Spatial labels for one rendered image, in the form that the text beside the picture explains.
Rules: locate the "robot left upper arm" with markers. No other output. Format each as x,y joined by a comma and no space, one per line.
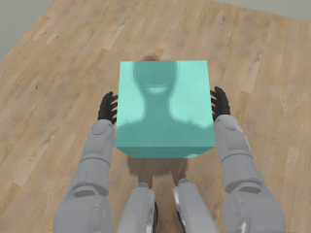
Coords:
87,214

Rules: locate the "carton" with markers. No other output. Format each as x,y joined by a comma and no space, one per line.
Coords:
164,109

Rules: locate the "robot right hand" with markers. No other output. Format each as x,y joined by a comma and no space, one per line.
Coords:
220,102

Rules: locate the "robot right forearm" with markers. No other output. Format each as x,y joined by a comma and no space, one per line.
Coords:
239,167

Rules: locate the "robot left hand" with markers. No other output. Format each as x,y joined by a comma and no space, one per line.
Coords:
106,107

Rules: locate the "robot left forearm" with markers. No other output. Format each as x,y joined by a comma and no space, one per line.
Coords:
92,177

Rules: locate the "left robot shin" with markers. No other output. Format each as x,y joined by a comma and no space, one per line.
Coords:
150,220

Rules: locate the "robot right upper arm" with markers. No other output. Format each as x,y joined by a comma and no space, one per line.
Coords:
246,212

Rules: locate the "robot left thigh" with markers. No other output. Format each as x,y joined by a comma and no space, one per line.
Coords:
140,205

